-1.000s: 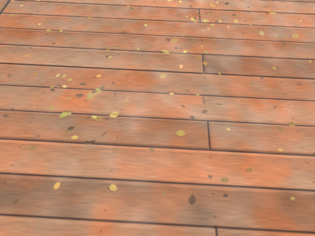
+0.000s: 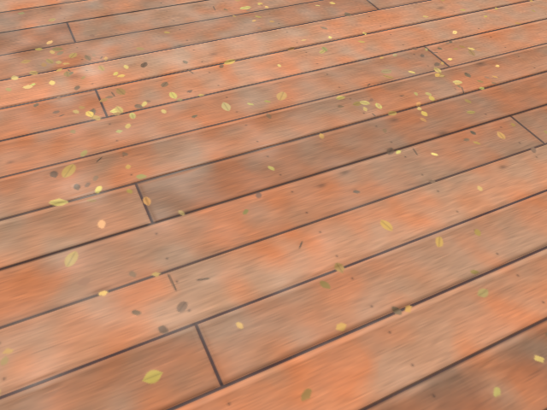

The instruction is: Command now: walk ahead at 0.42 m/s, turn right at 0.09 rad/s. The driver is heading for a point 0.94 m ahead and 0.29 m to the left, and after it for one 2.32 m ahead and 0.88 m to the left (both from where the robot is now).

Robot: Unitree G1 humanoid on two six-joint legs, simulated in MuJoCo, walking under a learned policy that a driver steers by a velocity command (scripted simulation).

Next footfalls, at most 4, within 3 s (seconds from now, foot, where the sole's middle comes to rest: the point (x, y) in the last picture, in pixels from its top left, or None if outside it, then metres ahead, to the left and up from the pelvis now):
0.26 right None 0.26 -0.16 -0.78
0.78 left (213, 406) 0.55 0.10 -0.78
1.26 right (249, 291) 0.88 0.01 -0.78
1.80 left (112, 277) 0.93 0.41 -0.78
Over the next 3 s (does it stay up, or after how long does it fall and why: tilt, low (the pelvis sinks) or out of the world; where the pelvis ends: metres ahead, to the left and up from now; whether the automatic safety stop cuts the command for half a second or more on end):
stays up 1.42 0.67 0.00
